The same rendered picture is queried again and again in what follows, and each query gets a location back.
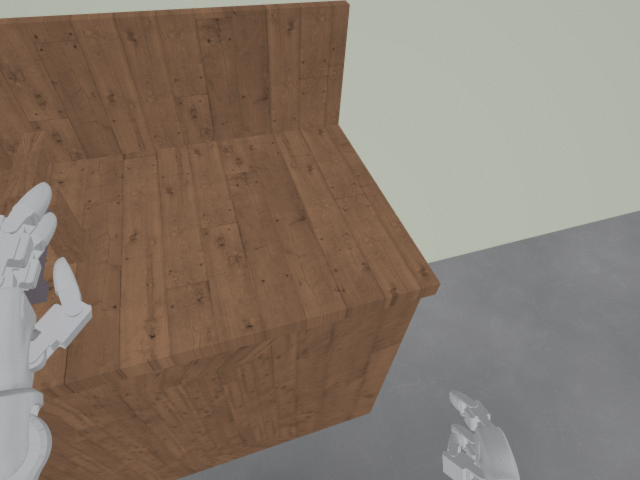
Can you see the robot right hand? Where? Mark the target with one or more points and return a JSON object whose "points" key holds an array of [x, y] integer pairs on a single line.
{"points": [[488, 454]]}

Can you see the robot left forearm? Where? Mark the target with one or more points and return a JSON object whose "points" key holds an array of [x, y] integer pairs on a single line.
{"points": [[25, 439]]}

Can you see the robot left hand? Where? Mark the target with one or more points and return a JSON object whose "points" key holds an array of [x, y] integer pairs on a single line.
{"points": [[24, 234]]}

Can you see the tap lever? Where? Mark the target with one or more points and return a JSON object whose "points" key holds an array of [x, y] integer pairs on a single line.
{"points": [[40, 293]]}

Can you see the counter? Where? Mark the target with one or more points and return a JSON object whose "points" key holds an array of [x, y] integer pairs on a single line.
{"points": [[249, 282]]}

